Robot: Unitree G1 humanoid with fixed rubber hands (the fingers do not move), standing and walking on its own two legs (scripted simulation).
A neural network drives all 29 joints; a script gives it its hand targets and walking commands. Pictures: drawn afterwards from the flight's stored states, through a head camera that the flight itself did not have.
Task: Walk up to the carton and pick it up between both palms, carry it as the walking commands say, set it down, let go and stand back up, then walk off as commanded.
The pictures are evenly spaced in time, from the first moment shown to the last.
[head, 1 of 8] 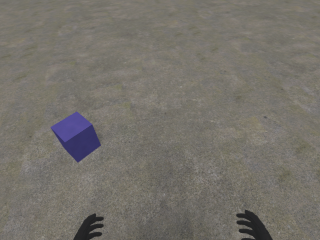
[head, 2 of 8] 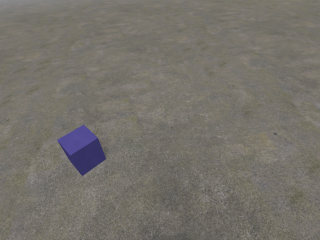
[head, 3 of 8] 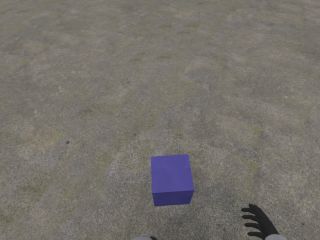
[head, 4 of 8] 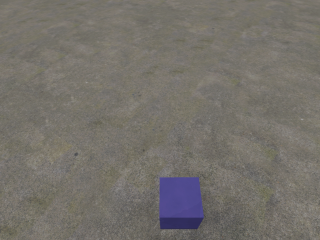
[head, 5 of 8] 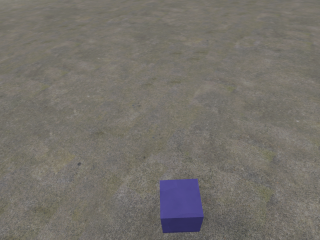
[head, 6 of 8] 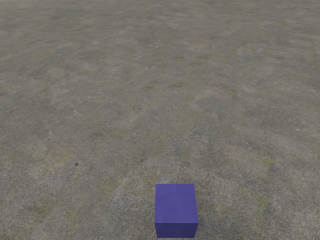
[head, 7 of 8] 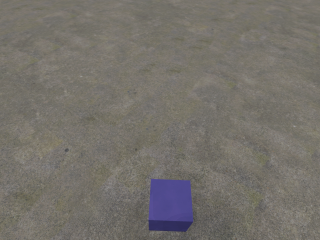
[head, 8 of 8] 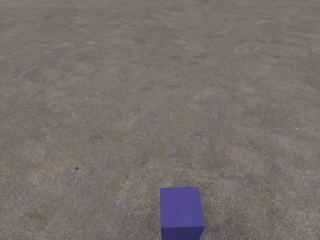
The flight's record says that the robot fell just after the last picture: no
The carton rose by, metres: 0.00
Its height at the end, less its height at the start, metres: +0.00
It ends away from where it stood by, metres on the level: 0.00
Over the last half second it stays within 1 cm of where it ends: yes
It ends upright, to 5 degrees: yes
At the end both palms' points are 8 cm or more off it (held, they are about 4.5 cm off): yes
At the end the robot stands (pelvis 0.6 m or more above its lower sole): yes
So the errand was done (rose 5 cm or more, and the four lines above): no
